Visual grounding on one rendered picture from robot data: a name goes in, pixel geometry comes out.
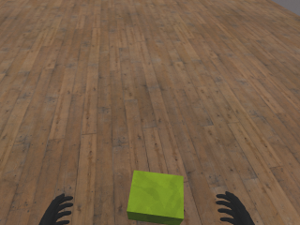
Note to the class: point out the robot left hand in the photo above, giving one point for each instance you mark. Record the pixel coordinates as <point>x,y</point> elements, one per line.
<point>51,214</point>

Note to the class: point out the carton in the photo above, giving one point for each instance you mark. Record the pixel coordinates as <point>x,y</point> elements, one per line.
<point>156,197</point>

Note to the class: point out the robot right hand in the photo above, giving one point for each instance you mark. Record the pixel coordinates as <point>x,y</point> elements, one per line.
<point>239,212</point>

